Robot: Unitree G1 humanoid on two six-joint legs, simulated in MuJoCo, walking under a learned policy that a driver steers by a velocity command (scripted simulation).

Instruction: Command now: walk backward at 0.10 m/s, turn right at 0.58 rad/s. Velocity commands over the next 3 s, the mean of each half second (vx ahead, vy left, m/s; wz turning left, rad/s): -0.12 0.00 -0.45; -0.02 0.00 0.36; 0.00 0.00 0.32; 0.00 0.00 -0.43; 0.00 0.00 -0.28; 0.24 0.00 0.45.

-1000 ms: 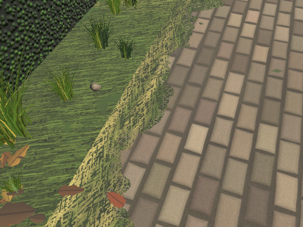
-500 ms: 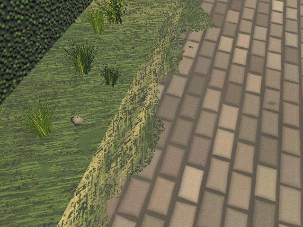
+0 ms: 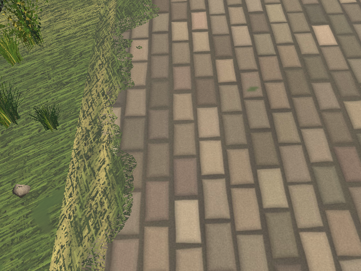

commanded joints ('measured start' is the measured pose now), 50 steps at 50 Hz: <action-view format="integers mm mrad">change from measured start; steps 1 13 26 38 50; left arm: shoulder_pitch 17 -2 16 55 86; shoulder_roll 152 163 84 242 162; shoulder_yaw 40 58 24 38 11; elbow -58 -54 28 23 43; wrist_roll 5 13 21 11 18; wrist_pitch -8 31 30 -22 -36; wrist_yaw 2 -11 10 71 44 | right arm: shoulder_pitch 113 135 32 78 -16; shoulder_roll -78 -87 -117 -95 -101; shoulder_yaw -24 -29 -19 -56 -40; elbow -33 -43 -51 -30 -44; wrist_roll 5 34 19 39 14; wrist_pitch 20 22 -40 -16 25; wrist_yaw -6 -12 10 26 80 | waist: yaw -21 16 1 -1 43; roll -78 -194 157 -222 -167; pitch -212 -205 -64 -113 -64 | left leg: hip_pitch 27 253 389 -42 18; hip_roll -22 -115 122 -169 -32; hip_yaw -24 -22 -289 -85 43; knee -3 -470 -894 -473 -319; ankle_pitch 34 3 285 -25 12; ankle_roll -2 55 216 38 -3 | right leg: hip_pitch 147 105 -124 402 399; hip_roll -261 -205 -6 -429 -347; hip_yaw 279 492 62 402 33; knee -128 -285 430 -309 -118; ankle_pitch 448 -190 -299 -105 442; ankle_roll -134 -24 154 -93 -109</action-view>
